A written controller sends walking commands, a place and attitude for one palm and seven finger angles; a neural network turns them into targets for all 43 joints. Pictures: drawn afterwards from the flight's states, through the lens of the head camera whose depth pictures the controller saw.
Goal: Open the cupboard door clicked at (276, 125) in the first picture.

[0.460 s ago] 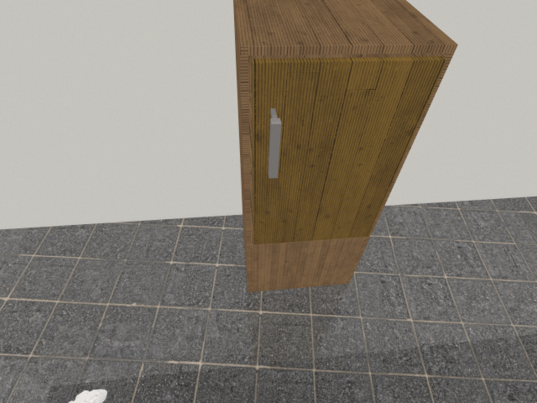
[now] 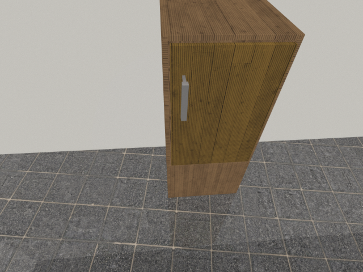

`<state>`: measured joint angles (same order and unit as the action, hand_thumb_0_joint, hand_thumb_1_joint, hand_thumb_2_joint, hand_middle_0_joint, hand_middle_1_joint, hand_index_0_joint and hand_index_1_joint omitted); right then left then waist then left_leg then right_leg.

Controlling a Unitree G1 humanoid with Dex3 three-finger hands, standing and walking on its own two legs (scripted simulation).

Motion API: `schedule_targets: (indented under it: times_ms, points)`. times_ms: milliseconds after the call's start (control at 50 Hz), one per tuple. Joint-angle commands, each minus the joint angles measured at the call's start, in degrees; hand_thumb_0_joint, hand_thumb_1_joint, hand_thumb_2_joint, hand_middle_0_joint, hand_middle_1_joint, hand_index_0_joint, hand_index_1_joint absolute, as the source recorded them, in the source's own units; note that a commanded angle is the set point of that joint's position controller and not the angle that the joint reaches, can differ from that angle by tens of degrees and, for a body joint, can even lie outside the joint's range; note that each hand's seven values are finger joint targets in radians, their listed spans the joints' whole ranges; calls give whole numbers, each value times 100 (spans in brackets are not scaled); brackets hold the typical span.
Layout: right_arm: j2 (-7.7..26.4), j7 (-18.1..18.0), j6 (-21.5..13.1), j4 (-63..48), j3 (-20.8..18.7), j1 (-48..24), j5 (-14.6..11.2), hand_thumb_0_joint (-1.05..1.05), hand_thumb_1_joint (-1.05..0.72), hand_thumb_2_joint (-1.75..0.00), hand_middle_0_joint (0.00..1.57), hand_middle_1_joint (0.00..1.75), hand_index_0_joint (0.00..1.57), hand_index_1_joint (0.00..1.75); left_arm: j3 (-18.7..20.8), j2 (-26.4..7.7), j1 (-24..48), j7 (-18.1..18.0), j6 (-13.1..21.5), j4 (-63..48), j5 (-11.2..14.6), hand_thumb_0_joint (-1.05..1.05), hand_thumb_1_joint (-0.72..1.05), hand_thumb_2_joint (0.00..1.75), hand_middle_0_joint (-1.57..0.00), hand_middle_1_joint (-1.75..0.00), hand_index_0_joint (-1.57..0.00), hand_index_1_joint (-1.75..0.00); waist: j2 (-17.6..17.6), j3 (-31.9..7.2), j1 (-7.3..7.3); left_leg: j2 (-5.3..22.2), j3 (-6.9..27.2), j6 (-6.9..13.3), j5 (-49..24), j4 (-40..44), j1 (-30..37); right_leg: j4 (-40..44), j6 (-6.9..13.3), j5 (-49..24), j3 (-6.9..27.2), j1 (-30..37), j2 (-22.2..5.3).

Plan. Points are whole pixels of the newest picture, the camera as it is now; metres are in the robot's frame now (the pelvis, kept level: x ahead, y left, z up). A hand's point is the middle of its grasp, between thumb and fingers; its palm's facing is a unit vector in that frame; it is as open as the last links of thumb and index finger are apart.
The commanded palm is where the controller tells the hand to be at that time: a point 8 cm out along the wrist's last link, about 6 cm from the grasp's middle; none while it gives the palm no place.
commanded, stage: stand and wait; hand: left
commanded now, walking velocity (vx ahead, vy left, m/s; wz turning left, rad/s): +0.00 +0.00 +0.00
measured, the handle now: (183, 98) +0.63 +0.03 +0.02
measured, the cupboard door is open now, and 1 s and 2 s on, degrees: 0 0 0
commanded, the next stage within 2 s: look at it before walking up in 0.48 s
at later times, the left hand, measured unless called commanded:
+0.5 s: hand out of the picture +0.06 +0.22 -0.16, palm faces -0.01 -0.95 -0.31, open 7.4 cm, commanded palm none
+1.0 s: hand out of the picture +0.06 +0.22 -0.16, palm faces +0.00 -0.95 -0.31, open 7.4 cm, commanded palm none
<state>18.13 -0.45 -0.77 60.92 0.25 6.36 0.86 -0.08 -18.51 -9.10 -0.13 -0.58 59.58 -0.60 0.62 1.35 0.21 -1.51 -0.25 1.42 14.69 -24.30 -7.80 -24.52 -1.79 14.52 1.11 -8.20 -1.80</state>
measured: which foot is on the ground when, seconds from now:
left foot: down 0.00-1.00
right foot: down 0.00-1.00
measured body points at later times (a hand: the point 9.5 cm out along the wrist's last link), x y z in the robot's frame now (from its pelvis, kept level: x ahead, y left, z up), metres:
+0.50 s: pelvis -0.01 -0.02 +0.00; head -0.01 -0.02 +0.45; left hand +0.06 +0.27 -0.13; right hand +0.05 -0.30 -0.13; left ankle -0.02 +0.10 -0.74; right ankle -0.01 -0.14 -0.74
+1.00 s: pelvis +0.00 -0.02 +0.00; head +0.00 -0.02 +0.45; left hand +0.06 +0.27 -0.13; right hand +0.07 -0.31 -0.13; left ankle -0.02 +0.10 -0.74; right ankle -0.01 -0.14 -0.74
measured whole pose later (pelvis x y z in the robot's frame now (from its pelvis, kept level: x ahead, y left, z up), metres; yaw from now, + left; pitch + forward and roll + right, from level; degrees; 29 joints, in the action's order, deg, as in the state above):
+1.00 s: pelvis +0.00 -0.02 +0.00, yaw +0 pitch -1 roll +0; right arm 18.0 -0.7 -1.1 65.0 0.5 7.1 0.8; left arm 0.4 -18.1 -8.3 0.0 0.3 63.2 -0.5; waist 0.0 1.4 0.0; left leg 0.2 0.8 -0.5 12.0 -20.4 -7.4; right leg -20.7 -0.1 12.0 0.1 -7.7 -0.1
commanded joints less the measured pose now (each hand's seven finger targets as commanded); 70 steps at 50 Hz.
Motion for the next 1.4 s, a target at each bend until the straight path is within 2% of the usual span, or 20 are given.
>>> schedule_targets:
  times_ms: [0,200,320,440,620,780,820,880,1180,1200,1240,1260,1340,1380]
  points:
    - [1170,-46,-133,-336,-250,-354,-22,0,-90,-90,20,30,20,30,221,-1106,316,-76,176,-329,-15,0,90,90,-20,-30,-20,-30,-69,-316,-17,750,564,86,-1123,536,14,379,264,-1106,392,45,-505]
    - [1168,-45,-125,-86,-226,-228,-26,0,-90,-90,20,30,20,30,218,-1106,293,-75,207,-117,-1,0,90,90,-20,-30,-20,-30,-15,-301,-31,766,582,34,-962,625,13,561,288,-972,477,51,-518]
    - [1117,-41,-107,-14,-210,-173,-24,0,-90,-90,20,30,20,30,211,-1091,294,-73,199,-58,-9,0,90,90,-20,-30,-20,-30,17,-111,-20,754,606,15,-715,696,-74,682,285,-599,496,-97,-501]
    - [1116,-45,-127,24,-212,-138,-15,0,-90,-90,20,30,20,30,219,-1070,319,-74,202,-45,-8,0,90,90,-20,-30,-20,-30,-66,-225,-19,775,611,4,-816,709,-75,676,283,-668,499,-24,-505]
    - [1081,-51,-121,44,-206,-110,-15,0,-90,-90,20,30,20,30,230,-1051,322,-68,202,-37,-14,0,90,90,-20,-30,-20,-30,-29,-154,-12,781,618,-11,-807,727,-85,726,279,-625,479,-67,-490]
    - [1117,-65,-144,43,-200,-139,-15,0,-90,-90,20,30,20,30,239,-1056,309,-64,216,-9,-6,0,90,90,-20,-30,-20,-30,-82,-342,-12,808,591,-20,-1103,694,44,674,285,-1003,472,63,-503]
    - [1104,-69,-138,39,-204,-130,-21,0,-90,-90,20,30,20,30,243,-1062,301,-63,215,-20,-11,0,90,90,-20,-30,-20,-30,-2,-311,-12,814,602,-14,-1106,694,64,680,286,-1009,458,39,-501]
    - [1137,-72,-148,45,-195,-142,-20,0,-90,-90,20,30,20,30,242,-1061,313,-65,215,-5,-7,0,90,90,-20,-30,-20,-30,-85,-348,-10,818,604,-18,-1193,711,74,661,280,-1107,450,106,-501]
    - [1174,-92,-149,35,-205,-217,-13,0,-90,-90,20,30,20,30,261,-1122,307,-59,224,-2,-6,0,90,90,-20,-30,-20,-30,-25,-350,-13,847,521,-35,-1407,689,256,686,309,-1477,507,108,-507]
    - [1114,-103,-137,16,-210,-168,-5,0,-90,-90,20,30,20,30,268,-1071,315,-58,194,-32,-4,0,90,90,-20,-30,-20,-30,-47,-314,-27,861,456,-55,-1447,593,268,616,322,-1614,556,37,-491]
    - [629,-130,-69,29,-150,126,1,0,-90,-90,20,30,20,30,230,-654,87,-86,75,-33,-3,0,90,90,-20,-30,-20,-30,-14,-399,-48,886,252,-132,-1626,338,278,344,284,-2033,602,-23,-485]
    - [546,-145,-24,4,-150,209,3,0,-90,-90,20,30,20,30,223,-593,-5,-92,17,-58,-3,0,90,90,-20,-30,-20,-30,30,-357,-43,892,161,-166,-1609,238,257,216,276,-2142,628,-116,-463]
    - [671,-198,61,-289,-304,336,10,0,-90,-90,20,30,20,30,333,-634,-138,-65,-102,-335,-30,0,90,90,-20,-30,-20,-30,-58,-336,-58,1059,33,-104,-1574,-60,294,-335,299,-2199,698,-575,-295]
    - [728,-209,87,-445,-377,323,24,0,-90,-90,20,30,20,30,374,-572,-160,-33,-146,-485,-37,0,90,90,-20,-30,-20,-30,-314,-218,-54,1260,128,10,-1383,-5,237,-732,271,-1830,630,-923,-98]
